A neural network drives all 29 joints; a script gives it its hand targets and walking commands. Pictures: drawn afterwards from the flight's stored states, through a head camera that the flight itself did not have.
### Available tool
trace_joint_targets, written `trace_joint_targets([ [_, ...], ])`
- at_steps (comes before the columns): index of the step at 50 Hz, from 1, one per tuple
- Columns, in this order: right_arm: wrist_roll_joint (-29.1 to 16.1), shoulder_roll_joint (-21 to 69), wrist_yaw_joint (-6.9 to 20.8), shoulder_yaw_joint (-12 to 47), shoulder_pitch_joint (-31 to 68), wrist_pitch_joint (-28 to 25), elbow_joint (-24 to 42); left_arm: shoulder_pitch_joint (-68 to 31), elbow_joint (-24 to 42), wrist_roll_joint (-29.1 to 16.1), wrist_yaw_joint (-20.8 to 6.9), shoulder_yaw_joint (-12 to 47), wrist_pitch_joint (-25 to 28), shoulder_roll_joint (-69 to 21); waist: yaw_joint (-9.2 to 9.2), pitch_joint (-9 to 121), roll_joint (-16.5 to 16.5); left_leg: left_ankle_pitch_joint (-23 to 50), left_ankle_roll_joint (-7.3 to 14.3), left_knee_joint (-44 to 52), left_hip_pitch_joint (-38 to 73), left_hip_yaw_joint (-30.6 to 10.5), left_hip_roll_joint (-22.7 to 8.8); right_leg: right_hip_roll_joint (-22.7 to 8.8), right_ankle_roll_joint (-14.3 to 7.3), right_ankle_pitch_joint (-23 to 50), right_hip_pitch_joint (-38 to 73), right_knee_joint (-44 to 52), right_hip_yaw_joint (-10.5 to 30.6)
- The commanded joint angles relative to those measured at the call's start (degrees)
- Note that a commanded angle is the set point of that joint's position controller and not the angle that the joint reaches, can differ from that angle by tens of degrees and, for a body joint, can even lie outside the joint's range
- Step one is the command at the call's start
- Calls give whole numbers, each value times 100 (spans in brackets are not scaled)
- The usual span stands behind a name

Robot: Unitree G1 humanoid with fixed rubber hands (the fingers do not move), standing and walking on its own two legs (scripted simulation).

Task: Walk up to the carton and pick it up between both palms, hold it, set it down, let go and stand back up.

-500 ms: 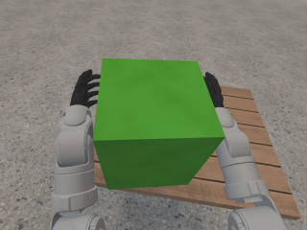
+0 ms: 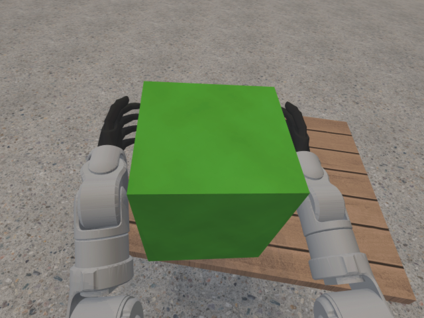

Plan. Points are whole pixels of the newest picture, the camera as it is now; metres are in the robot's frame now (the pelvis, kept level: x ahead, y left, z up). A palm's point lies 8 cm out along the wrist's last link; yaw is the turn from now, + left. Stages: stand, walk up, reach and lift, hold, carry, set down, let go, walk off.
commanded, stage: hold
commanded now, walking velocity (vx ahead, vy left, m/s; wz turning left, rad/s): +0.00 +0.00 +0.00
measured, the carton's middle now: (207, 179) +0.33 -0.01 +0.13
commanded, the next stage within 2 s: none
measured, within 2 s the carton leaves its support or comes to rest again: neither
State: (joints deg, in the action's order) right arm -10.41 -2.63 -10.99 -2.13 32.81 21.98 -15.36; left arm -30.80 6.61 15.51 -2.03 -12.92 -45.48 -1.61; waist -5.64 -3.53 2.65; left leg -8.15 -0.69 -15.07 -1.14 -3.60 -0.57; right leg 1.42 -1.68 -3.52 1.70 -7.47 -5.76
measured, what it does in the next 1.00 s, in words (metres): stands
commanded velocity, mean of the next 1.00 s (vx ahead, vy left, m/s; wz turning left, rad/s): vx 0.00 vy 0.00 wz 0.00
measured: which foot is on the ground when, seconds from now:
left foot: down 0.00-1.00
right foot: down 0.00-1.00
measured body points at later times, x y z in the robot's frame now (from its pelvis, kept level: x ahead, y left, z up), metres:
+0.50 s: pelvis +0.00 +0.01 +0.00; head -0.01 +0.03 +0.45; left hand +0.37 +0.15 +0.19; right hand +0.37 -0.15 +0.18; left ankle +0.01 +0.12 -0.75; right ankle +0.02 -0.10 -0.75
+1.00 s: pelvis +0.00 +0.00 +0.00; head -0.01 +0.03 +0.45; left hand +0.37 +0.15 +0.20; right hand +0.37 -0.15 +0.18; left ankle +0.01 +0.12 -0.75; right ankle +0.02 -0.10 -0.75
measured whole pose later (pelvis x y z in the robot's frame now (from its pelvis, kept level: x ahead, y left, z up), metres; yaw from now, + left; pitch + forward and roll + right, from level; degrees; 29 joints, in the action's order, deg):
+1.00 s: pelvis +0.00 +0.00 +0.00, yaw +0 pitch -6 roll -1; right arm -11.0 -3.0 -11.3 -1.5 32.5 23.1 -14.1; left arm -30.1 8.4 15.7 -2.0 -12.5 -47.0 -1.5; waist -5.5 -3.3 2.4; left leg -8.3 -0.4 -15.1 -1.1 -3.2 -0.3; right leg 1.2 -1.3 -3.4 2.2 -6.8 -5.7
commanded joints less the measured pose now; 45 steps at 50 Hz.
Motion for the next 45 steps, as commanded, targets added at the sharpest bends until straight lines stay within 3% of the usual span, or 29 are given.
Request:
trace_joint_targets([
  [1,-359,1968,189,1897,3654,-308,1597,-3362,836,-775,-691,2541,376,-2054,1,2537,-234,1500,-87,76,-87,344,303,27,268,1601,1409,-335,75],
  [4,-262,1895,237,1799,3603,-280,1462,-3284,567,-727,-701,2421,348,-2023,58,2319,-307,956,-63,161,-163,306,262,-2,254,1085,1329,-260,53],
  [6,-232,1941,234,1742,3574,-287,1472,-3387,837,-802,-665,2592,369,-2056,-31,2384,-426,1110,-84,134,-160,306,269,15,224,1151,1292,-273,44],
  [10,-177,1870,296,1523,3829,-220,1103,-3648,504,-790,-652,2436,301,-2055,-37,2227,-347,706,-116,185,-187,355,251,36,214,560,983,-215,-17],
  [16,-207,1839,229,1577,3448,-188,1152,-3267,540,-674,-712,2404,265,-2114,-108,2310,-499,1497,-175,37,-40,282,227,28,165,1303,1214,-268,55],
  [19,-166,1783,281,1475,3579,-180,963,-3411,569,-624,-698,2329,222,-2095,-14,2086,-519,1078,-206,131,-139,312,226,50,116,717,1084,-165,-16],
  [21,-263,1839,293,1648,3760,-255,1405,-3417,757,-704,-661,2471,240,-2210,-31,2347,-399,1328,-202,99,-71,305,199,87,151,954,1180,-214,-61],
  [23,-193,1807,277,1669,3749,-271,1452,-3395,663,-736,-665,2474,289,-2143,-70,2493,-362,1407,-182,73,94,297,217,56,171,1171,1193,-256,-28],
  [24,-208,1746,277,1628,3722,-225,1307,-3392,655,-672,-668,2501,243,-2199,-65,2385,-501,1429,-213,102,76,309,204,96,185,1074,1114,-236,-15],
  [26,-300,1872,268,1718,3673,-247,1489,-3355,924,-719,-638,2658,244,-2207,-106,2552,-490,1629,-194,19,272,288,205,101,163,1177,1066,-245,1],
  [32,-332,1758,288,1735,3531,-216,1419,-3144,793,-665,-641,2536,189,-2146,-22,2286,-480,1699,-205,5,199,289,177,68,112,1144,1156,-179,66],
  [35,-437,1773,222,1874,3456,-221,1700,-3014,968,-712,-674,2615,167,-2138,-52,2484,-346,2019,-214,-56,311,258,209,54,164,1589,1312,-235,68],
  [36,-403,1832,203,1928,3559,-217,1713,-3082,903,-706,-692,2534,186,-2193,31,2408,-275,1927,-158,-16,231,278,233,47,210,1597,1361,-219,79],
  [39,-337,1774,206,1842,3365,-176,1512,-3034,849,-635,-695,2412,196,-2043,55,2158,-253,1616,-131,98,47,291,225,6,223,1472,1425,-219,89],
  [42,-392,1813,223,1863,3451,-261,1788,-3094,1111,-788,-649,2666,210,-2099,-17,2297,-428,1679,-144,65,94,307,233,18,194,1463,1361,-246,75],
  [45,-390,1816,189,1908,3492,-216,1767,-3154,975,-817,-684,2622,211,-2064,-51,2511,-301,1746,-149,9,110,294,223,33,203,1612,1415,-266,81],
])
